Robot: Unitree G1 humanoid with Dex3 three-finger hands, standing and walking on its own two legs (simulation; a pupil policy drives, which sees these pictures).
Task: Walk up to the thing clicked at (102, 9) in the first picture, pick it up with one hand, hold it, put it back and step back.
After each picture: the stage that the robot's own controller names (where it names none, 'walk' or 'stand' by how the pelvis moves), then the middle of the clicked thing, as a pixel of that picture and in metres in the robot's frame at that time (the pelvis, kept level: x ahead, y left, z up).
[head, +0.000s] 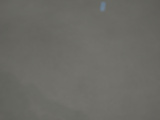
stand; (102, 6) +2.20 -0.35 -0.72
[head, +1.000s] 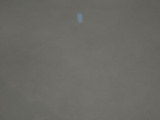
walk; (79, 17) +2.08 +0.11 -0.69
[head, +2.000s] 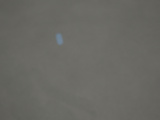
walk; (59, 39) +1.43 +0.33 -0.71
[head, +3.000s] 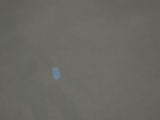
walk; (56, 73) +0.93 +0.28 -0.72
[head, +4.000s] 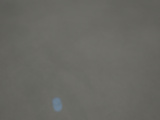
walk; (57, 104) +0.58 +0.20 -0.69
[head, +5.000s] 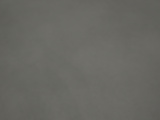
stand; out of the picture +0.37 +0.18 -0.69
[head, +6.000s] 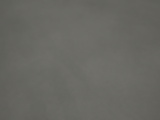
stand; out of the picture +0.32 +0.14 -0.72
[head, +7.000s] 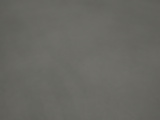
stand; out of the picture +0.33 +0.15 -0.73
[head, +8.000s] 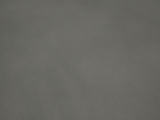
stand; out of the picture +0.33 +0.16 -0.73
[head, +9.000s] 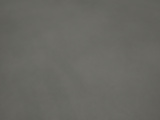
stand; out of the picture +0.32 +0.18 -0.73
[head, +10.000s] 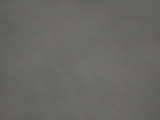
stand; out of the picture +0.31 +0.18 -0.73
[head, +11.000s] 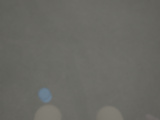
go down; (45, 95) +0.36 +0.17 -0.50
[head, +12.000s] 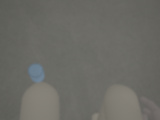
go down; (36, 73) +0.41 +0.19 -0.33
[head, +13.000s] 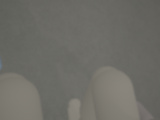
close in; out of the picture +0.39 +0.23 -0.24
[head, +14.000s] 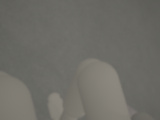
close; out of the picture +0.39 +0.25 -0.22
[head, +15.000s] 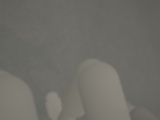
lift; out of the picture +0.38 +0.25 -0.22
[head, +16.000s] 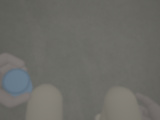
lift; (19, 85) +0.30 +0.21 -0.04
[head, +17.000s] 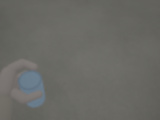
hold; (32, 89) +0.32 +0.16 +0.05
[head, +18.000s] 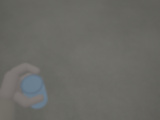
hold; (35, 92) +0.31 +0.16 +0.01
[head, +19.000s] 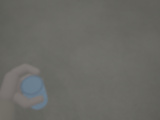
hold; (35, 93) +0.31 +0.16 +0.01
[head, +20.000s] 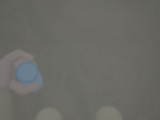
crouch; (30, 78) +0.36 +0.17 -0.06
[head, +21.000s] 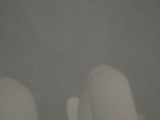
lower; out of the picture +0.39 +0.23 -0.18
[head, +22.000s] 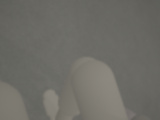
lower; out of the picture +0.40 +0.26 -0.23
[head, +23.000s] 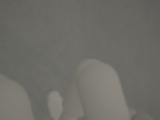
lower; out of the picture +0.39 +0.26 -0.22
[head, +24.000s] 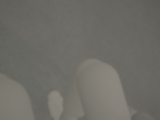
lower; out of the picture +0.38 +0.27 -0.22
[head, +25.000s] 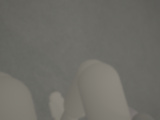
loosen; out of the picture +0.37 +0.26 -0.22
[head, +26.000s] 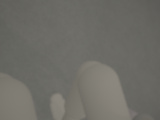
withdraw; out of the picture +0.36 +0.23 -0.23
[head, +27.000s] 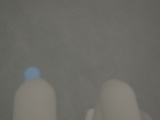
walk; (32, 76) +0.38 +0.19 -0.30
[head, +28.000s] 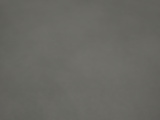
stand; out of the picture +0.29 +0.14 -0.65
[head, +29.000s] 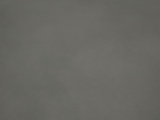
stand; out of the picture +0.31 +0.15 -0.67
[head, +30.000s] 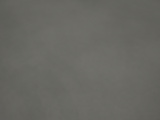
stand; out of the picture +0.31 +0.14 -0.70
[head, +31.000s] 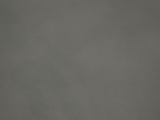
walk; out of the picture +0.33 +0.14 -0.72
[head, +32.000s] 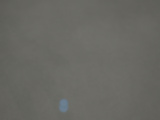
walk; (63, 105) +0.49 +0.08 -0.71
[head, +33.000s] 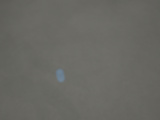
walk; (60, 75) +0.79 +0.24 -0.70
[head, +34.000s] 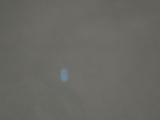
stand; (64, 75) +0.94 +0.16 -0.71
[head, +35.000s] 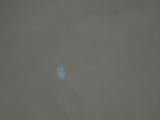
stand; (60, 72) +0.94 +0.19 -0.73
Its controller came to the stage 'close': yes
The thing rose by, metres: 0.72
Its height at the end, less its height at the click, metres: +0.00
